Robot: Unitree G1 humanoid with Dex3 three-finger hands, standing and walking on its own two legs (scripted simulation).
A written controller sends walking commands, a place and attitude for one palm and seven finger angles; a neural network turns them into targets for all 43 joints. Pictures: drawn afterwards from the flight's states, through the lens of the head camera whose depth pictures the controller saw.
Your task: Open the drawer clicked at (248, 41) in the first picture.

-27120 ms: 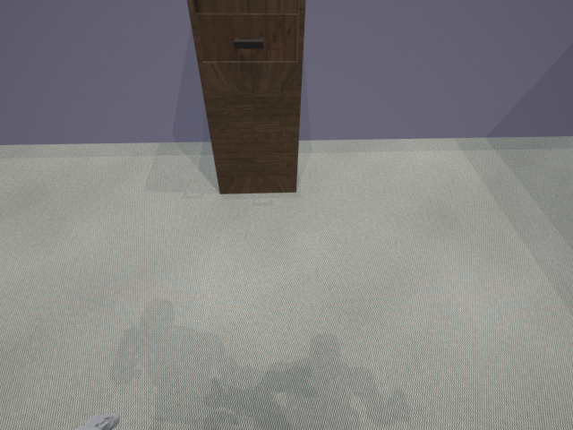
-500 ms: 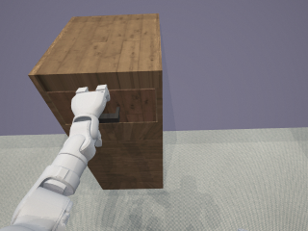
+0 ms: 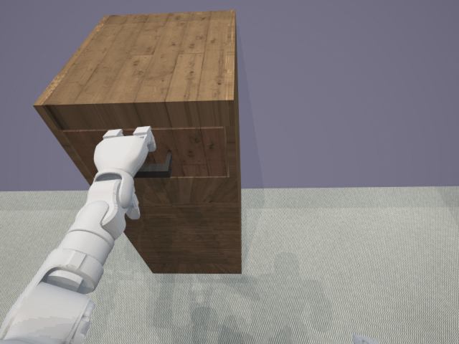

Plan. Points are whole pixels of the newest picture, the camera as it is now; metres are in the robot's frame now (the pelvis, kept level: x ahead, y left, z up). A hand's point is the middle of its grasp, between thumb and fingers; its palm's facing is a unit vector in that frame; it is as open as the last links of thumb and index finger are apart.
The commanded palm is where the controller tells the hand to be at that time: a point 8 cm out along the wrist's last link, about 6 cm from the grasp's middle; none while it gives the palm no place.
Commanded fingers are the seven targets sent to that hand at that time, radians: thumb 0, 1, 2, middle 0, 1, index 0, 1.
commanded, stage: re-aim the fingers above the handle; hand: left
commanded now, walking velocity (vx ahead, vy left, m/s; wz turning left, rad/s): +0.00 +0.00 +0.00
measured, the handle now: (149, 164) +0.49 +0.21 +0.01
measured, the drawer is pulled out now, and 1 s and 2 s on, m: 0.00 0.00 0.00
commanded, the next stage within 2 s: lower the fingers behind the handle in 1.74 s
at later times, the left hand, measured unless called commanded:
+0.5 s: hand (130, 184) +0.40 +0.21 +0.05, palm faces -0.11 -0.06 -0.99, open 13.8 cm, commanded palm +0.39 +0.21 +0.13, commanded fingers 0.00 -0.50 0.30 -0.30 -1.20 -0.30 -1.20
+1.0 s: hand (160, 193) +0.39 +0.15 +0.04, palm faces -0.13 -0.12 -0.98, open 13.8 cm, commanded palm +0.39 +0.18 +0.13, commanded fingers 0.00 -0.50 0.30 -0.30 -1.20 -0.30 -1.20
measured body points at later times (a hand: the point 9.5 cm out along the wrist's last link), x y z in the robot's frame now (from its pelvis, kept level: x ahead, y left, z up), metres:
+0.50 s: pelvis +0.00 +0.01 +0.00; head +0.03 -0.01 +0.45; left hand +0.40 +0.21 +0.11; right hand +0.12 -0.25 -0.13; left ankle +0.00 +0.10 -0.73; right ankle -0.04 -0.06 -0.73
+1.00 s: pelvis +0.00 +0.03 +0.00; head +0.03 +0.02 +0.45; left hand +0.39 +0.16 +0.10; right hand +0.11 -0.23 -0.13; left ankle +0.00 +0.10 -0.73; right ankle -0.04 -0.06 -0.73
